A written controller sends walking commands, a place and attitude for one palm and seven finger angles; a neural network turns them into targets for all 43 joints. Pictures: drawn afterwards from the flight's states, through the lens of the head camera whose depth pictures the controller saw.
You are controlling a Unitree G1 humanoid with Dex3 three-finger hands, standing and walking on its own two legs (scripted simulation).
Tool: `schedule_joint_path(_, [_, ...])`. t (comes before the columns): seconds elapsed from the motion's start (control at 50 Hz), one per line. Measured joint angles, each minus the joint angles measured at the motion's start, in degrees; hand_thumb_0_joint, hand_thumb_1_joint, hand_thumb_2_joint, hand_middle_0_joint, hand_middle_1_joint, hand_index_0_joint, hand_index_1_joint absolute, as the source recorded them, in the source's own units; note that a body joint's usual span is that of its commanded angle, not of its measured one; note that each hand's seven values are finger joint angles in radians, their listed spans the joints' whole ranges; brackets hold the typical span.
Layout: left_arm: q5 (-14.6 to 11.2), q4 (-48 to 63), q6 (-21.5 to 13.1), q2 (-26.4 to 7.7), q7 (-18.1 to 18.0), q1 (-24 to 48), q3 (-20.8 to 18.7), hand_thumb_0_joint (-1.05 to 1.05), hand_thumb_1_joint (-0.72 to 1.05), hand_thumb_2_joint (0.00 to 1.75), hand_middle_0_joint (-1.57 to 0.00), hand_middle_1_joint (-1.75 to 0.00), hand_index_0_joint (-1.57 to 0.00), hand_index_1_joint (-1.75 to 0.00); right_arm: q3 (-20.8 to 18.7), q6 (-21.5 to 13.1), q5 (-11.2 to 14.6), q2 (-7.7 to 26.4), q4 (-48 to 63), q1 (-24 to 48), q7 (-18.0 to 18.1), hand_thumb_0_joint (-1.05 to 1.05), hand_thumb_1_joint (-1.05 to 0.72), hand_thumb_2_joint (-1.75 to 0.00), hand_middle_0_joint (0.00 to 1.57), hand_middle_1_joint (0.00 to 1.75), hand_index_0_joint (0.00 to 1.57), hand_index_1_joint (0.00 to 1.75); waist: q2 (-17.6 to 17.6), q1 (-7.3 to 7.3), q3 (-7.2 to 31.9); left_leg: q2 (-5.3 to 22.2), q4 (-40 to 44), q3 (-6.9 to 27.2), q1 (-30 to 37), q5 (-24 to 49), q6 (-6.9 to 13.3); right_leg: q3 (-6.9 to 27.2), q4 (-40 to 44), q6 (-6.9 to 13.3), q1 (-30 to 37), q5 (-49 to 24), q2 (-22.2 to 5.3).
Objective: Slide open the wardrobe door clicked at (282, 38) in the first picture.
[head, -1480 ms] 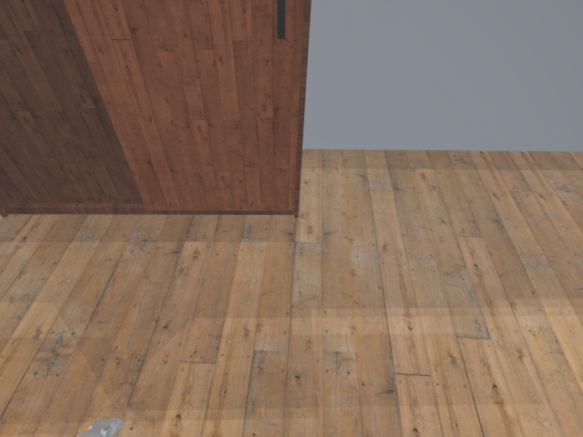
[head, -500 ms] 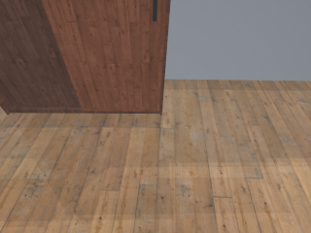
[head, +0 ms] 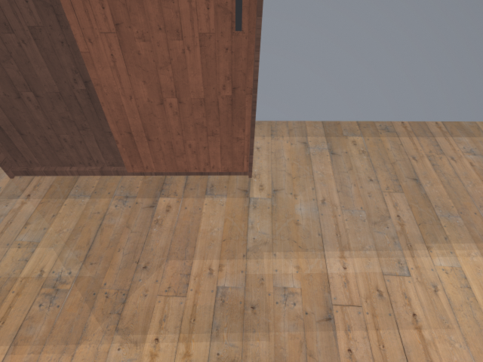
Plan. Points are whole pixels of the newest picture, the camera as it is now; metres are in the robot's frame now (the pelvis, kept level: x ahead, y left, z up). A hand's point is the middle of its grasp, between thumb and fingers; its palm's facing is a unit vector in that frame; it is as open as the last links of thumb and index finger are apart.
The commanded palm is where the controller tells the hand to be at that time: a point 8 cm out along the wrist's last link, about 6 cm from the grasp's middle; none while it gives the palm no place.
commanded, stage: walk to a spot facing it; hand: right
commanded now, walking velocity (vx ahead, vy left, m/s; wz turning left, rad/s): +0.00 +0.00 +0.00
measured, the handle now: out of the picture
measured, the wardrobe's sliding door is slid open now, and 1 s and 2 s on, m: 0.00 0.00 0.00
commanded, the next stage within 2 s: turn to face it in 1.40 s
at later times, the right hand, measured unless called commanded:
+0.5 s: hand out of the picture +0.12 -0.16 -0.19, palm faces -0.12 +0.97 -0.23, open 7.4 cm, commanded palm none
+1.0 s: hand (320, 290) +0.33 -0.17 -0.20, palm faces -0.29 +0.94 -0.17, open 7.4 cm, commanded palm none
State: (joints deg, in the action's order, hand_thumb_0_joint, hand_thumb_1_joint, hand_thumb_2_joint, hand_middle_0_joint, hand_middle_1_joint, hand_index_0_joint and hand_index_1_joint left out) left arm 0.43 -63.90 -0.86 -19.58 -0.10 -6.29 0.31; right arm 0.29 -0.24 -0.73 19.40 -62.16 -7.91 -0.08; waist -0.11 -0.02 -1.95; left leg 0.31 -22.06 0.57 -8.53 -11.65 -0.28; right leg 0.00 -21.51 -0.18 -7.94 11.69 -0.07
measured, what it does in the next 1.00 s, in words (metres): walks ahead, turning left: right foot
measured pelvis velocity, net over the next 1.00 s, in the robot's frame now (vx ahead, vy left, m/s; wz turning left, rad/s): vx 0.29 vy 0.02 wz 0.42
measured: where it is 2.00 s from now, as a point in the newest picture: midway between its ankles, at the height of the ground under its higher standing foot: (220, 320)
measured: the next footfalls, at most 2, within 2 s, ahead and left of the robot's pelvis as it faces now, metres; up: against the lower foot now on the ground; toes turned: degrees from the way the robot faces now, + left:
right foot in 0.90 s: +0.42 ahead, -0.03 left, +0.00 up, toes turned +12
left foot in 1.44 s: +0.42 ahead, +0.22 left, +0.00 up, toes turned +46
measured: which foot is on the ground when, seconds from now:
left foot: down 0.00-0.90, up 0.92-1.00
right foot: down 0.00-0.44, up 0.46-0.88, down 0.90-1.00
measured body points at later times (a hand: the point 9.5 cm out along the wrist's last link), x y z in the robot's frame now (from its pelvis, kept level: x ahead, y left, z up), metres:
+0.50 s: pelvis +0.08 +0.04 -0.03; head +0.09 +0.06 +0.42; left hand +0.02 +0.29 -0.19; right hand +0.12 -0.21 -0.17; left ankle +0.07 +0.12 -0.75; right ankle +0.01 -0.11 -0.71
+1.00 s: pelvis +0.29 +0.02 -0.02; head +0.32 +0.00 +0.43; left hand +0.32 +0.27 -0.14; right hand +0.34 -0.22 -0.19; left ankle +0.13 +0.10 -0.66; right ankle +0.38 -0.04 -0.75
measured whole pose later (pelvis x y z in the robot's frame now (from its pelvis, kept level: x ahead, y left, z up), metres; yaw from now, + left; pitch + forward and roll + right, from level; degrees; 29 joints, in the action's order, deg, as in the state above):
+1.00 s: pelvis +0.29 +0.02 -0.02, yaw +24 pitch -2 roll +1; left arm 1.5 -54.3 -4.7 -8.2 -0.1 -6.7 -1.3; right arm -4.6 -1.0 -1.1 11.4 -61.6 -21.1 -0.1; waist -2.5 -2.4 -3.7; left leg -0.4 -67.1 2.1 -17.8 -25.6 1.6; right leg -10.6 -37.6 2.8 -20.8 15.2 -4.8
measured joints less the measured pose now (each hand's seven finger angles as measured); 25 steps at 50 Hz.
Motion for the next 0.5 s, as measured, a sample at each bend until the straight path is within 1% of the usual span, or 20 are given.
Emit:
schedule_joint_path(0.1, [0.04,0.04,0.05,0.09,-0.04,0.30,0.03,0.01,0.91,0.90,-0.21,-0.30,-0.20,-0.30,-0.04,-0.02,0.01,0.04,0.02,0.00,0.11,0.01,-0.90,-0.90,0.20,0.30,0.20,0.30,0.06,-0.09,0.04,-0.01,0.22,0.03,0.18,-0.01,-0.01,-0.04,0.22,-0.02,0.20,0.03,-0.02])
schedule_joint_path(0.18, [0.53,0.56,0.59,1.23,-0.20,-0.70,-0.05,0.01,0.91,0.90,-0.21,-0.30,-0.20,-0.30,-0.42,0.96,-0.18,-1.10,0.42,-2.06,0.18,0.01,-0.90,-0.90,0.20,0.30,0.20,0.30,0.26,-0.73,1.20,-0.67,-1.96,1.22,-0.82,-1.37,0.08,-1.26,-2.39,-0.14,-0.44,2.14,-0.67])
schedule_joint_path(0.22, [0.75,1.16,0.85,2.19,-0.07,-2.02,-0.22,0.01,0.91,0.90,-0.21,-0.30,-0.20,-0.30,-0.74,1.62,-0.38,-1.98,0.86,-4.10,-0.38,0.01,-0.90,-0.90,0.20,0.30,0.20,0.30,0.29,-0.97,2.03,-1.18,-4.20,2.17,-1.72,-3.23,0.40,-2.25,-4.47,-0.08,-0.85,4.23,-1.13])
schedule_joint_path(0.28, [0.83,2.28,0.73,3.69,0.09,-4.61,-0.65,0.01,0.91,0.90,-0.21,-0.30,-0.20,-0.30,-1.33,2.19,-0.57,-3.35,1.75,-7.55,-1.24,0.01,-0.90,-0.90,0.20,0.30,0.20,0.30,0.06,-1.08,2.83,-1.86,-9.30,3.60,-3.85,-8.92,1.25,-3.93,-7.10,0.15,-1.31,6.90,-1.75])
schedule_joint_path(0.3, [0.79,2.55,0.49,4.18,0.10,-5.44,-0.84,0.01,0.91,0.90,-0.21,-0.30,-0.20,-0.30,-1.59,2.23,-0.56,-3.81,1.95,-8.57,-1.46,0.01,-0.90,-0.90,0.20,0.30,0.20,0.30,-0.10,-1.16,2.78,-1.77,-11.94,3.28,-4.98,-10.30,1.46,-4.69,-7.72,0.07,-1.20,7.72,-1.96])
schedule_joint_path(0.36, [0.74,2.92,-0.45,5.26,0.00,-7.68,-1.52,0.01,0.91,0.90,-0.21,-0.30,-0.20,-0.30,-2.21,2.47,-0.62,-5.47,2.15,-10.65,-2.07,0.01,-0.90,-0.90,0.20,0.30,0.20,0.30,-0.05,-1.11,1.82,-0.71,-20.58,-0.15,-9.02,-14.20,1.20,-7.32,-7.83,-0.46,0.63,9.56,-2.92])
schedule_joint_path(0.4, [0.90,2.84,-0.90,5.49,-0.22,-9.15,-1.85,0.01,0.91,0.90,-0.21,-0.30,-0.20,-0.30,-2.47,2.23,-0.64,-6.65,2.38,-10.97,-2.44,0.01,-0.90,-0.90,0.20,0.30,0.20,0.30,0.61,-0.62,0.76,0.17,-21.18,-2.58,-10.41,-15.26,1.12,-8.50,-7.96,-1.24,2.01,10.68,-3.85])
schedule_joint_path(0.42, [0.96,2.68,-0.95,5.44,-0.31,-9.89,-1.98,0.01,0.91,0.90,-0.21,-0.30,-0.20,-0.30,-2.59,1.86,-0.65,-7.19,2.70,-10.92,-2.61,0.01,-0.90,-0.90,0.20,0.30,0.20,0.30,1.18,-0.43,0.16,0.38,-19.10,-3.76,-10.24,-14.04,1.23,-8.81,-8.96,-1.77,2.31,11.68,-4.55])
schedule_joint_path(0.44, [0.94,2.48,-0.90,5.35,-0.33,-10.71,-2.07,0.01,0.91,0.90,-0.21,-0.30,-0.20,-0.30,-2.66,1.17,-0.69,-7.53,3.32,-10.91,-2.74,0.01,-0.90,-0.90,0.20,0.30,0.20,0.30,1.76,-0.36,-0.35,0.22,-15.81,-4.62,-9.50,-10.94,1.56,-8.83,-11.52,-2.06,1.81,13.36,-5.47])
schedule_joint_path(0.46, [0.71,2.04,-0.59,5.44,-0.30,-11.35,-2.17,0.01,0.91,0.90,-0.21,-0.30,-0.20,-0.30,-2.80,0.14,-0.84,-7.66,3.82,-10.75,-2.62,0.01,-0.90,-0.90,0.20,0.30,0.20,0.30,2.09,-0.35,-0.77,-0.15,-15.68,-5.28,-9.53,-6.87,2.20,-8.55,-17.15,-1.76,-0.32,15.01,-6.49])
schedule_joint_path(0.48, [0.60,1.40,0.01,5.54,-0.22,-11.60,-2.19,0.01,0.91,0.90,-0.21,-0.30,-0.20,-0.30,-2.89,-0.86,-0.71,-7.93,4.10,-10.53,-2.17,0.01,-0.90,-0.90,0.20,0.30,0.20,0.30,2.37,-0.60,-1.19,-0.65,-16.98,-5.72,-9.55,-6.92,2.89,-7.01,-24.67,-1.44,-3.32,16.42,-6.74])
schedule_joint_path(0.5, [0.57,0.82,0.54,5.67,-0.12,-11.59,-2.19,0.01,0.91,0.90,-0.21,-0.30,-0.20,-0.30,-2.93,-1.63,-0.51,-8.25,4.32,-10.58,-1.64,0.01,-0.90,-0.90,0.20,0.30,0.20,0.30,2.45,-0.93,-1.52,-1.11,-17.25,-5.87,-8.81,-8.03,3.47,-5.28,-31.85,-1.10,-6.38,16.79,-6.31])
